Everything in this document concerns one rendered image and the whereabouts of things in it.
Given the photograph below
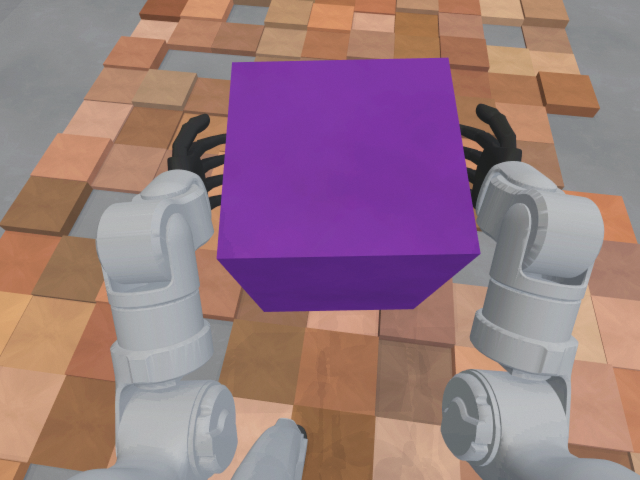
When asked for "carton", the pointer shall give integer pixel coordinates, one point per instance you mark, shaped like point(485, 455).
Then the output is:
point(345, 184)

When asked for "robot right upper arm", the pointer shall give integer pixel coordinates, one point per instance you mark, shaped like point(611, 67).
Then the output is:
point(510, 428)

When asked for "robot left upper arm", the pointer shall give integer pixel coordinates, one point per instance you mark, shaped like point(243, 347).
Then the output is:
point(183, 432)

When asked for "left robot hand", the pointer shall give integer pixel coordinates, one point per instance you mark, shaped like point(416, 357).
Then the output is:
point(186, 154)

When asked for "left robot forearm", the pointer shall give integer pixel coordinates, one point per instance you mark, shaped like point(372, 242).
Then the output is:
point(146, 248)

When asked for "right robot forearm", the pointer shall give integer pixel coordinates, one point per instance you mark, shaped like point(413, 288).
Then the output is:
point(547, 243)

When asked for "left robot thigh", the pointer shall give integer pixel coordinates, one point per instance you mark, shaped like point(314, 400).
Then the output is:
point(278, 454)

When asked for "robot left foot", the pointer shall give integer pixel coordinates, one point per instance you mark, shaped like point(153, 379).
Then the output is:
point(302, 432)

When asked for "right robot hand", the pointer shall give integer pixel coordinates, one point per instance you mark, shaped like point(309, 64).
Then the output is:
point(495, 151)

